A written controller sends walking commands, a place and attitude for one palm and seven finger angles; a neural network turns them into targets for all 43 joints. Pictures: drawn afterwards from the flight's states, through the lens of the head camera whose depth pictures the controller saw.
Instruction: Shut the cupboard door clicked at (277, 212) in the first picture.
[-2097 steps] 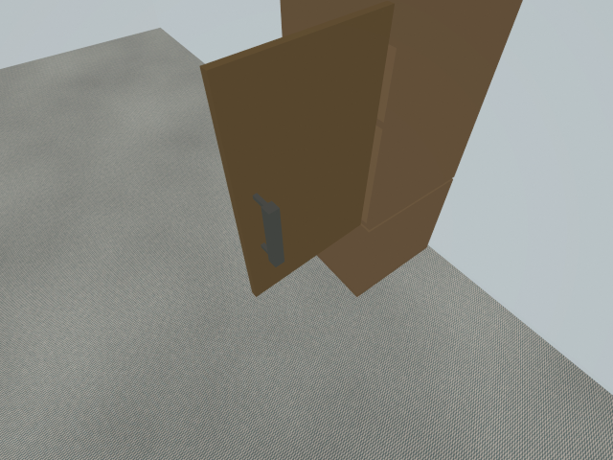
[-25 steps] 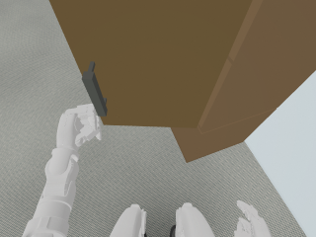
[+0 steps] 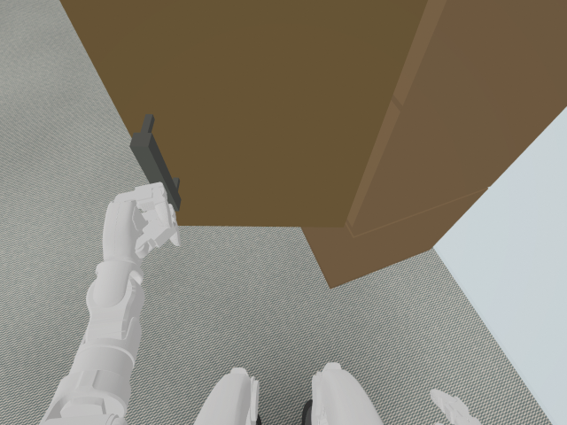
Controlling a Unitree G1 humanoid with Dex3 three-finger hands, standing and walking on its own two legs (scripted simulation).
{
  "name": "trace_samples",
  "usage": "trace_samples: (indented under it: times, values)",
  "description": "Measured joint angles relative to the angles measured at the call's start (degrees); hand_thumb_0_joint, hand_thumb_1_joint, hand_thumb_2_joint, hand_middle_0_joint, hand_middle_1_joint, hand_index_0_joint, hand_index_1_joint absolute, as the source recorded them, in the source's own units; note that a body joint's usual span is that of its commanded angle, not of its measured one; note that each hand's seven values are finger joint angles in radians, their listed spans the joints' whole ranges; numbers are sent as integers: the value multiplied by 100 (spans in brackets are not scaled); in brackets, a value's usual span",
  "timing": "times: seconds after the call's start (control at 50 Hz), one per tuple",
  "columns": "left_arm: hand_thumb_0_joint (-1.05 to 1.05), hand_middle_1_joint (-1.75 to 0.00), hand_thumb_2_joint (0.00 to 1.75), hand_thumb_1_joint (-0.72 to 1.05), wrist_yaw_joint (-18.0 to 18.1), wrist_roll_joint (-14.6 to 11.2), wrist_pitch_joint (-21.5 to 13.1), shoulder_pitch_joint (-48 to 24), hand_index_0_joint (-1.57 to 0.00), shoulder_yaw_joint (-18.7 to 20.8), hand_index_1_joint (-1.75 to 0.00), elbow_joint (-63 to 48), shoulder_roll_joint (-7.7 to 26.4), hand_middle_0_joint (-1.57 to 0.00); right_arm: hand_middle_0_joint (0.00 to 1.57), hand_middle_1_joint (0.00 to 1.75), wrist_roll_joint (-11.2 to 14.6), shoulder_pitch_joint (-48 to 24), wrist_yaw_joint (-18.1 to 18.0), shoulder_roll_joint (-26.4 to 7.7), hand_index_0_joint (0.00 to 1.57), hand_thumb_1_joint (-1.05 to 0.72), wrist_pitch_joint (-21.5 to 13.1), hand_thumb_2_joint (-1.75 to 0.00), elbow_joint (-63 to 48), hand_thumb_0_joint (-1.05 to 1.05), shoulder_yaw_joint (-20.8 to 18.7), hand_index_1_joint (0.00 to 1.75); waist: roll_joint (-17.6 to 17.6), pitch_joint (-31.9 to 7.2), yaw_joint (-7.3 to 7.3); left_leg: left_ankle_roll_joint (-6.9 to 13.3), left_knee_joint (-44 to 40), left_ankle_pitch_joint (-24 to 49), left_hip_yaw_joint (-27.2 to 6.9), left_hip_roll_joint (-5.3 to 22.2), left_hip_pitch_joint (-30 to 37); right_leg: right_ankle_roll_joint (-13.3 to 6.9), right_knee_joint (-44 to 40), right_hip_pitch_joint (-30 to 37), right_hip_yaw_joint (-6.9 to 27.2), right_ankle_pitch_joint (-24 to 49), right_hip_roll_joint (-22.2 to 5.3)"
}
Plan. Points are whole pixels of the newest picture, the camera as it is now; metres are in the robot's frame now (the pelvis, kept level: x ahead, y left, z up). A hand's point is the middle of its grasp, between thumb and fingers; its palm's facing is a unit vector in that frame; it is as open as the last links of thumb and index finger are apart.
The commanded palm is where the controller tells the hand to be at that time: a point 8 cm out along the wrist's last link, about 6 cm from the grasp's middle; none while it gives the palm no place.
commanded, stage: bring the fist close to the handle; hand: left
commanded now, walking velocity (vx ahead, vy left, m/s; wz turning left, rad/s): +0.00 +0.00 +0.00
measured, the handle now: (161, 166) +0.49 +0.21 +0.02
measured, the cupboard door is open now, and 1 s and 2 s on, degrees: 68 56 47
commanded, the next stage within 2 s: push the door shut along its arc in 0.02 s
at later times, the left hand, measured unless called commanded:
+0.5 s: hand (170, 195) +0.43 +0.17 +0.04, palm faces -0.08 -1.00 -0.06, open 3.1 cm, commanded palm +0.41 +0.22 +0.02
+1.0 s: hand (184, 165) +0.48 +0.17 +0.03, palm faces -0.22 -0.97 -0.06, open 3.1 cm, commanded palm +0.49 +0.19 +0.02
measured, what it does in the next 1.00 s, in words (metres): stands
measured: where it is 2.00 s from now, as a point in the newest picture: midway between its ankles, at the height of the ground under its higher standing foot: outside the picture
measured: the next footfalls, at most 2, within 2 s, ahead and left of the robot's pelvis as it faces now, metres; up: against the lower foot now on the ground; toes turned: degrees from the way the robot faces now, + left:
none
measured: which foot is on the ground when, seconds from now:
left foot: down 0.00-1.00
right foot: down 0.00-1.00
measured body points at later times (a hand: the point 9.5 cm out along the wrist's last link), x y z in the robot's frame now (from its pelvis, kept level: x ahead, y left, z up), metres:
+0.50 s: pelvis -0.01 -0.01 -0.01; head +0.11 +0.00 +0.42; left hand +0.42 +0.23 +0.04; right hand +0.10 -0.27 -0.13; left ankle +0.02 +0.09 -0.63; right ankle +0.05 -0.09 -0.63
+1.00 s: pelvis -0.02 +0.01 -0.03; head +0.13 +0.04 +0.39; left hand +0.49 +0.22 +0.04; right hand +0.02 -0.26 -0.14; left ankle +0.02 +0.09 -0.63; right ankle +0.05 -0.09 -0.63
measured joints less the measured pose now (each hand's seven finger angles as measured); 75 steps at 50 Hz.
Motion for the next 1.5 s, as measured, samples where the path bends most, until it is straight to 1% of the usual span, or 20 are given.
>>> trace_samples:
  times: [0.06, 0.1, 0.22, 0.3, 0.38, 0.46, 0.56, 0.64, 0.74, 0.8, 0.9, 0.98, 1.08, 1.18, 1.26, 1.32, 1.36, 1.42, 1.48, 1.5]
  values:
    - [2, -150, 90, 90, -27, 47, -159, -172, -130, 57, -150, 131, 72, -130, 20, 30, -21, -101, -28, 1, 20, -91, -38, -90, 47, 1, 4, 30, -48, 8, -14, -30, 77, -7, -39, 1, -89, -33, 73, -79, -45, -15, -3]
    - [2, -150, 90, 90, -93, 56, -195, -283, -130, 92, -150, 205, 141, -130, 20, 30, -24, -174, -37, -7, 20, -91, -54, -90, 54, 1, -2, 30, -52, 11, -28, -47, 137, -19, -64, 9, -153, -52, 119, -133, -74, -25, 2]
    - [2, -150, 90, 90, -389, -55, -10, -426, -130, 134, -150, 370, 285, -130, 20, 30, 31, -288, -70, -40, 20, -91, -45, -90, -5, 1, -6, 30, -4, 8, -31, -66, 165, -25, -71, 24, -190, -68, 143, -173, -83, -24, 16]
    - [2, -150, 90, 90, -562, -91, 66, -681, -130, 169, -150, 621, 355, -130, 20, 30, 54, -301, -115, -49, 20, -91, -73, -90, 0, 1, 28, 30, 12, 24, -30, -67, 165, -11, -79, 19, -208, -71, 145, -188, -92, -17, 10]
    - [2, -150, 90, 90, -730, -103, 12, -1123, -130, 280, -150, 977, 502, -131, 20, 30, 62, -297, -142, -30, 20, -91, -104, -90, 46, 1, 69, 30, -18, 35, -80, -73, 249, -24, -95, 27, -320, -82, 212, -291, -113, -24, 15]
    - [2, -150, 90, 89, -981, -103, -12, -1467, -130, 371, -150, 1293, 673, -132, 20, 30, 74, -221, -130, -42, 20, -91, -95, -90, 76, 1, 80, 30, -6, 25, -130, -68, 356, -48, -112, 37, -473, -80, 284, -427, -137, -30, 22]
    - [0, -150, 90, 88, -1237, -112, 102, -1804, -130, 418, -150, 1578, 852, -134, 20, 30, 102, -78, -107, -85, 20, -91, -50, -90, 119, 1, 81, 30, 38, 33, -175, -39, 446, -53, -116, 36, -623, -54, 335, -555, -148, -17, 18]
    - [0, -150, 90, 88, -1309, -132, 183, -2039, -131, 413, -150, 1786, 934, -134, 20, 30, 115, 40, -87, -115, 20, -91, -28, -90, 171, 1, 77, 30, 76, 39, -217, -9, 477, -31, -117, 23, -708, -25, 339, -621, -152, 11, 2]
    - [1, -150, 90, 88, -1277, -85, 199, -2382, -132, 324, -150, 2125, 1024, -134, 20, 30, 104, 168, -59, -145, 20, -91, -28, -90, 238, 1, 91, 30, 98, 40, -283, 26, 514, 5, -138, -5, -818, 8, 337, -695, -176, 49, -27]
    - [1, -150, 90, 89, -1239, -10, 211, -2714, -133, 259, -150, 2392, 1139, -134, 20, 30, 86, 197, -52, -159, 20, -91, -52, -90, 281, 1, 125, 30, 79, 63, -352, 43, 572, 24, -162, -20, -935, 21, 367, -785, -204, 70, -45]
    - [1, -150, 90, 90, -1258, 105, 304, -3246, -133, 151, -150, 2723, 1375, -134, 20, 30, 37, 231, -38, -197, 20, -91, -105, -90, 309, 1, 155, 30, 81, 68, -517, 63, 721, 30, -215, -31, -1213, 37, 445, -1011, -268, 90, -61]
    - [1, -150, 90, 90, -1330, 151, 411, -3475, -132, 66, -150, 2787, 1435, -134, 20, 30, -2, 285, -10, -225, 20, -91, -106, -90, 322, 1, 140, 30, 126, 54, -623, 75, 794, 17, -239, -31, -1363, 59, 469, -1131, -294, 95, -61]
    - [2, -150, 90, 90, -1316, 214, 503, -3694, -131, 174, -150, 2939, 1439, -132, 20, 30, -19, 349, 23, -206, 20, -91, -51, -90, 316, 1, 193, 30, 123, 67, -731, 100, 802, -7, -224, -3, -1401, 81, 448, -1168, -278, 100, -31]
    - [2, -150, 90, 90, -1257, 348, 571, -3937, -130, 251, -150, 3096, 1609, -131, 20, 30, -51, 415, 63, -161, 20, -91, -34, -90, 293, 1, 249, 30, 135, 82, -849, 101, 833, -37, -239, 25, -1482, 80, 446, -1241, -293, 92, -1]
    - [2, -150, 90, 90, -1358, 408, 626, -4037, -129, 168, -150, 3062, 1712, -131, 20, 30, -72, 473, 87, -124, 20, -91, -7, -90, 307, 1, 250, 30, 171, 84, -899, 85, 858, -69, -268, 43, -1546, 72, 443, -1293, -318, 74, 20]
    - [2, -150, 90, 90, -1495, 445, 708, -4146, -129, 21, -150, 3067, 1695, -130, 20, 30, -74, 486, 96, -110, 20, -91, 22, -90, 347, 1, 258, 30, 203, 109, -917, 76, 851, -88, -287, 49, -1545, 68, 425, -1285, -334, 58, 28]
    - [2, -150, 90, 90, -1564, 475, 804, -4272, -129, 4, -150, 3122, 1666, -130, 20, 30, -70, 468, 91, -104, 20, -91, 43, -90, 354, 1, 284, 30, 206, 125, -959, 77, 841, -100, -282, 62, -1541, 63, 414, -1288, -328, 53, 43]
    - [2, -150, 90, 90, -1601, 516, 937, -4487, -129, 185, -150, 3241, 1658, -130, 20, 30, -77, 443, 73, -106, 20, -91, 31, -90, 291, 1, 330, 30, 214, 127, -1077, 79, 848, -129, -258, 100, -1572, 51, 424, -1342, -304, 44, 81]
    - [2, -150, 90, 90, -1573, 599, 1000, -4639, -130, 518, -150, 3291, 1775, -130, 20, 30, -98, 437, 69, -110, 20, -91, 11, -90, 157, 1, 360, 30, 230, 122, -1219, 75, 892, -181, -207, 161, -1632, 38, 476, -1442, -257, 26, 140]
    - [2, -150, 90, 90, -1586, 626, 984, -4644, -130, 610, -150, 3283, 1829, -130, 20, 30, -104, 456, 71, -109, 20, -91, 7, -90, 108, 1, 356, 30, 240, 112, -1246, 71, 910, -202, -186, 181, -1654, 34, 501, -1481, -236, 16, 158]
